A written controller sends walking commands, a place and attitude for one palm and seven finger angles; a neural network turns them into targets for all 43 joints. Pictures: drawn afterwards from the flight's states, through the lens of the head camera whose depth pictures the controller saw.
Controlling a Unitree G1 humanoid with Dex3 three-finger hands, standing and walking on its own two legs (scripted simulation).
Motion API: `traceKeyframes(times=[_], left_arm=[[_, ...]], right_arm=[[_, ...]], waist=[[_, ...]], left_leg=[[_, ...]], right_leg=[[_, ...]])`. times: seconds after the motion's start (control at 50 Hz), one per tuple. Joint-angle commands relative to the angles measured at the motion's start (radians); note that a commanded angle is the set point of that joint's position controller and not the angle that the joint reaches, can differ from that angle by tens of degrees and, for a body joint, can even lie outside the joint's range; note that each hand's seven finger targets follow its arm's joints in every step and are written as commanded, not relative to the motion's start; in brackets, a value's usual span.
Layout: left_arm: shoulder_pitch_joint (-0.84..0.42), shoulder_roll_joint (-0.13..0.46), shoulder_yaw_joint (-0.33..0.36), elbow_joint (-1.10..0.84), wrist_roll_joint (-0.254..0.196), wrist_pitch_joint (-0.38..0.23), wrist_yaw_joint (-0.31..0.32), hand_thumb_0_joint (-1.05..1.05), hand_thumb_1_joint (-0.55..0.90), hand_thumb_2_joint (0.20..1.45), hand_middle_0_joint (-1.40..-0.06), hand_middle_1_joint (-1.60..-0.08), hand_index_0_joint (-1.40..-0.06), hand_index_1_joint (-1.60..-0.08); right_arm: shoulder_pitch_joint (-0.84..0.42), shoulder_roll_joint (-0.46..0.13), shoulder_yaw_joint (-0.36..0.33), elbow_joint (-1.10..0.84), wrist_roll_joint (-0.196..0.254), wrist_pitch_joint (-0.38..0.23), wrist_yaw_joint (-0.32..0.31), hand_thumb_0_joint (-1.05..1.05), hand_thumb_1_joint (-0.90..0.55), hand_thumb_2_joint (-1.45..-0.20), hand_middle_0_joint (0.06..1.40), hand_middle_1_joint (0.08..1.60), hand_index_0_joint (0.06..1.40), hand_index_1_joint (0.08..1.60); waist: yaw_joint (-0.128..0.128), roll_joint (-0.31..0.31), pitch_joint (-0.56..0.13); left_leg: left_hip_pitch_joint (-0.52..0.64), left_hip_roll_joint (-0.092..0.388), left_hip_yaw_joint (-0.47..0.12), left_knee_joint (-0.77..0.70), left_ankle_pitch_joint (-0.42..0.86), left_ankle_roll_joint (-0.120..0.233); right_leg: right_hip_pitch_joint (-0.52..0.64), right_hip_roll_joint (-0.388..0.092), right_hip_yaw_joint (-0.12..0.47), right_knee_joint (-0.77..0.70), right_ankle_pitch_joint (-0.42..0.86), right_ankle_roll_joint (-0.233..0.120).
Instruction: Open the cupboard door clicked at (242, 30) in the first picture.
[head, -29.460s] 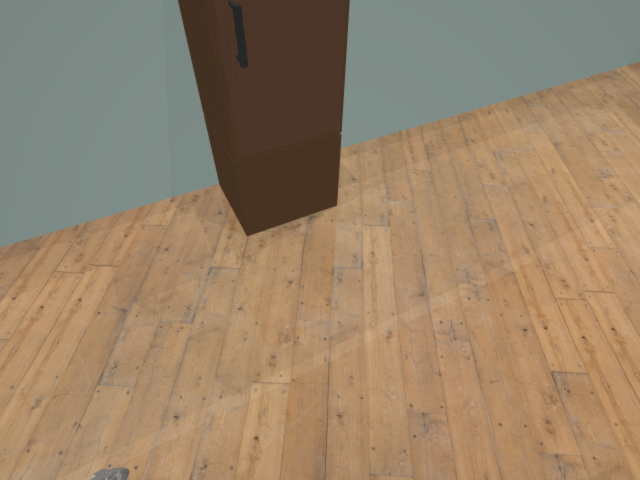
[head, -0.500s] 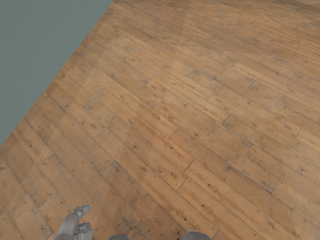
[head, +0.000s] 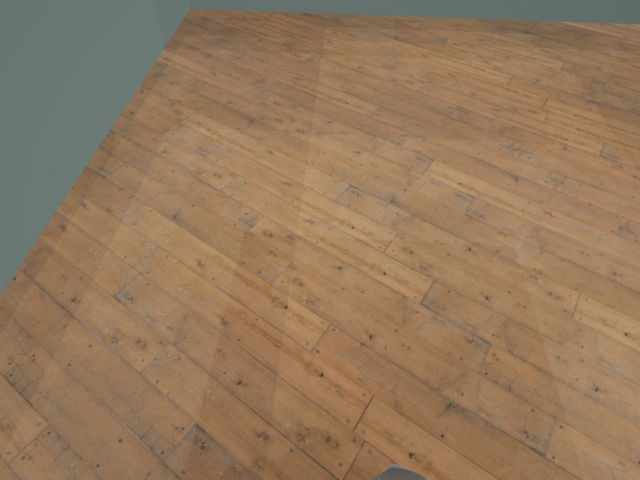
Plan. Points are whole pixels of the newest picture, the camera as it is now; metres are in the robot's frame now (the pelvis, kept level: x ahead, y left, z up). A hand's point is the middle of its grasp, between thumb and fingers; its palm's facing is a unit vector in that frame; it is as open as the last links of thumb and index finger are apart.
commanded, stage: walk to a spot facing it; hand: left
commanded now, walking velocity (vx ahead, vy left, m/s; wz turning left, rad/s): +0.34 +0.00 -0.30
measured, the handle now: out of the picture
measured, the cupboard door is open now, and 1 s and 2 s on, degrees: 41 41 41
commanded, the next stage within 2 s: turn to face it in 0.14 s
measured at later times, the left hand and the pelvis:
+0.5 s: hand (229, 407) +0.25 +0.17 -0.19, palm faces +0.06 -0.98 -0.19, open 7.3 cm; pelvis +0.22 -0.02 -0.01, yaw +1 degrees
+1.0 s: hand (219, 388) +0.27 +0.19 -0.19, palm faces +0.37 -0.89 -0.27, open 7.4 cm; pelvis +0.30 -0.03 -0.02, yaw +21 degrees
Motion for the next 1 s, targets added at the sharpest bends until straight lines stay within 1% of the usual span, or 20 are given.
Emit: traceKeyframes(times=[0.0,0.04,0.06,0.14,0.3,0.34,0.36,0.42,0.54,0.56,0.6,0.62,0.7,0.8,0.84,0.86,0.88,0.9,0.92,0.98], left_arm=[[0.13,0.093,0.031,-0.013,0.008,-0.029,0.001,0.0,0.9,0.9,-0.2,-0.3,-0.2,-0.3],[0.372,0.293,0.08,0.039,-0.001,-0.038,0.029,0.0,0.9,0.9,-0.2,-0.3,-0.2,-0.3],[0.322,0.285,0.07,0.03,-0.012,-0.032,0.042,0.0,0.9,0.9,-0.2,-0.3,-0.2,-0.3],[0.115,0.116,0.026,-0.02,0.0,-0.052,0.06,0.0,0.9,0.9,-0.2,-0.3,-0.2,-0.3],[0.118,0.122,0.017,0.042,-0.016,-0.061,0.058,0.0,0.9,0.9,-0.2,-0.3,-0.2,-0.3],[0.161,0.065,-0.002,0.036,-0.016,-0.05,0.066,0.0,0.9,0.9,-0.2,-0.3,-0.2,-0.3],[0.169,0.036,-0.013,0.02,-0.019,-0.046,0.072,0.0,0.9,0.9,-0.2,-0.3,-0.2,-0.3],[0.043,0.062,-0.011,-0.025,-0.015,-0.025,0.072,0.0,0.9,0.9,-0.2,-0.3,-0.2,-0.3],[0.115,0.064,0.014,-0.028,-0.015,0.001,0.063,0.0,0.9,0.9,-0.2,-0.3,-0.2,-0.3],[0.133,0.1,0.024,-0.035,-0.009,-0.001,0.068,0.0,0.9,0.9,-0.2,-0.3,-0.2,-0.3],[0.135,0.24,0.053,-0.065,0.004,0.002,0.073,0.0,0.9,0.9,-0.2,-0.3,-0.2,-0.3],[0.112,0.22,0.051,-0.084,0.005,-0.002,0.081,0.0,0.9,0.9,-0.2,-0.3,-0.2,-0.3],[0.079,0.16,0.027,-0.091,0.001,-0.014,0.081,0.0,0.9,0.9,-0.2,-0.3,-0.2,-0.3],[0.098,0.22,0.037,-0.096,0.0,-0.018,0.079,0.0,0.9,0.9,-0.2,-0.3,-0.2,-0.3],[0.074,0.229,0.038,-0.114,-0.008,-0.018,0.074,0.0,0.9,0.9,-0.2,-0.3,-0.2,-0.3],[0.053,0.216,0.035,-0.139,-0.014,-0.016,0.07,0.0,0.9,0.9,-0.2,-0.3,-0.2,-0.3],[0.041,0.141,0.02,-0.183,-0.025,-0.01,0.064,0.0,0.9,0.9,-0.2,-0.3,-0.2,-0.3],[-0.013,0.15,0.014,-0.227,-0.013,0.003,0.077,0.0,0.9,0.9,-0.2,-0.3,-0.2,-0.3],[-0.064,0.138,0.011,-0.257,-0.011,0.013,0.083,0.0,0.9,0.9,-0.2,-0.3,-0.2,-0.3],[-0.033,0.135,0.023,-0.198,-0.01,0.039,0.069,0.0,0.9,0.9,-0.2,-0.3,-0.2,-0.3]], right_arm=[[0.028,-0.158,-0.029,-0.026,0.015,0.006,-0.001,0.0,-0.9,-0.9,0.2,0.3,0.2,0.3],[-0.072,-0.071,-0.012,-0.105,0.04,0.005,0.013,0.0,-0.9,-0.9,0.2,0.3,0.2,0.3],[-0.116,-0.104,-0.02,-0.113,0.035,0.006,0.011,0.0,-0.9,-0.9,0.2,0.3,0.2,0.3],[-0.068,-0.061,-0.018,-0.052,0.022,0.021,0.01,0.0,-0.9,-0.9,0.2,0.3,0.2,0.3],[-0.012,-0.035,0.0,-0.015,0.03,0.01,0.011,0.0,-0.9,-0.9,0.2,0.3,0.2,0.3],[0.122,-0.139,-0.018,0.025,0.018,0.001,-0.002,0.0,-0.9,-0.9,0.2,0.3,0.2,0.3],[0.174,-0.194,-0.031,0.033,0.013,0.011,-0.012,0.0,-0.9,-0.9,0.2,0.3,0.2,0.3],[0.081,-0.163,-0.017,0.003,0.016,0.032,-0.032,0.0,-0.9,-0.9,0.2,0.3,0.2,0.3],[-0.111,-0.19,-0.042,-0.087,0.025,0.064,-0.029,0.0,-0.9,-0.9,0.2,0.3,0.2,0.3],[-0.135,-0.166,-0.039,-0.104,0.032,0.069,-0.023,0.0,-0.9,-0.9,0.2,0.3,0.2,0.3],[-0.175,-0.106,-0.037,-0.151,0.033,0.079,-0.002,0.0,-0.9,-0.9,0.2,0.3,0.2,0.3],[-0.199,-0.116,-0.048,-0.159,0.03,0.087,0.002,0.0,-0.9,-0.9,0.2,0.3,0.2,0.3],[-0.202,-0.063,-0.029,-0.144,0.033,0.098,0.019,0.0,-0.9,-0.9,0.2,0.3,0.2,0.3],[-0.196,-0.068,-0.017,-0.169,0.034,0.088,0.028,0.0,-0.9,-0.9,0.2,0.3,0.2,0.3],[-0.106,-0.115,-0.029,-0.159,0.026,0.085,0.026,0.0,-0.9,-0.9,0.2,0.3,0.2,0.3],[-0.02,-0.18,-0.048,-0.145,0.019,0.08,0.022,0.0,-0.9,-0.9,0.2,0.3,0.2,0.3],[0.061,-0.301,-0.077,-0.142,0.014,0.073,0.016,0.0,-0.9,-0.9,0.2,0.3,0.2,0.3],[0.112,-0.345,-0.079,-0.125,0.024,0.081,0.012,0.0,-0.9,-0.9,0.2,0.3,0.2,0.3],[0.065,-0.34,-0.08,-0.151,0.024,0.075,0.0,0.0,-0.9,-0.9,0.2,0.3,0.2,0.3],[-0.118,-0.261,-0.057,-0.184,0.019,0.078,-0.013,0.0,-0.9,-0.9,0.2,0.3,0.2,0.3]], waist=[[0.07,0.045,-0.064],[0.188,-0.36,-0.138],[0.164,-0.269,-0.074],[0.015,-0.143,-0.045],[-0.029,-0.085,-0.074],[-0.064,0.141,-0.134],[-0.077,0.246,-0.155],[-0.053,0.29,-0.06],[0.03,0.117,-0.132],[0.044,0.044,-0.111],[0.071,-0.287,-0.068],[0.068,-0.238,-0.044],[0.028,-0.181,-0.011],[0.019,-0.194,-0.084],[-0.037,-0.186,-0.138],[-0.085,-0.066,-0.206],[-0.12,0.261,-0.26],[-0.13,0.182,-0.265],[-0.11,0.091,-0.178],[-0.027,0.224,-0.069]], left_leg=[[-0.167,0.121,0.002,0.073,0.126,0.082],[-0.558,-0.066,0.027,0.659,-0.346,0.021],[-0.627,-0.009,-0.102,0.784,-0.306,0.028],[-0.426,0.057,-0.141,0.598,-0.105,0.011],[-0.135,-0.054,-0.053,0.058,0.216,0.024],[0.11,0.11,-0.283,0.032,0.564,0.13],[0.154,0.257,-0.461,-0.01,0.709,0.237],[0.023,0.255,-0.537,-0.04,0.766,0.276],[-0.218,0.088,-0.397,-0.013,0.328,0.17],[-0.325,0.033,-0.37,0.021,0.153,0.125],[-0.453,-0.135,-0.134,0.394,-0.249,0.016],[-0.458,-0.096,-0.158,0.586,-0.289,0.019],[-0.473,-0.059,-0.108,0.58,-0.197,-0.007],[-0.312,-0.118,-0.003,0.24,-0.066,0.014],[-0.119,-0.136,0.002,0.092,0.108,0.039],[0.094,-0.038,-0.089,0.059,0.396,0.085],[0.265,0.279,-0.517,0.042,0.867,0.27],[0.234,0.361,-0.569,0.023,0.883,0.349],[0.152,0.36,-0.594,0.005,0.763,0.35],[-0.087,0.185,-0.431,-0.064,0.423,0.23]], right_leg=[[0.404,0.061,-0.04,-0.196,0.048,-0.037],[0.663,-0.35,0.659,-0.534,-0.236,-0.238],[0.589,-0.366,0.695,-0.574,-0.302,-0.275],[0.304,-0.229,0.309,-0.524,0.122,-0.19],[0.367,-0.115,0.078,-0.353,0.441,-0.086],[0.18,-0.015,-0.02,-0.082,0.185,-0.002],[0.089,0.064,-0.044,0.1,-0.248,0.024],[-0.029,0.002,0.09,0.275,-0.338,0.048],[0.313,0.054,0.029,-0.176,-0.03,0.058],[0.404,-0.002,0.086,-0.316,0.007,0.046],[0.377,-0.387,0.416,-0.541,-0.047,-0.125],[0.319,-0.426,0.41,-0.532,0.053,-0.171],[0.425,-0.276,0.07,-0.354,0.694,-0.109],[0.502,-0.256,-0.038,-0.202,0.936,-0.057],[0.418,-0.235,-0.083,-0.054,0.877,-0.007],[0.259,-0.21,-0.104,0.11,0.658,0.037],[-0.036,-0.055,-0.098,0.388,-0.167,0.109],[-0.08,-0.027,0.049,0.498,-0.399,0.095],[-0.16,-0.042,0.086,0.519,-0.354,0.106],[-0.06,-0.04,0.105,0.405,-0.217,0.102]])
